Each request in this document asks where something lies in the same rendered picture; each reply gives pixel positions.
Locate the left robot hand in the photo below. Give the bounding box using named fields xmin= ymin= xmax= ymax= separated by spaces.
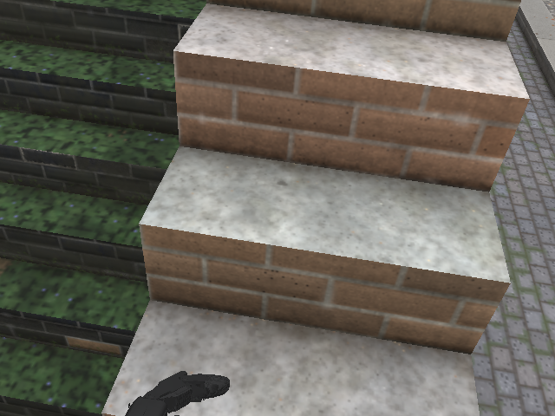
xmin=125 ymin=371 xmax=230 ymax=416

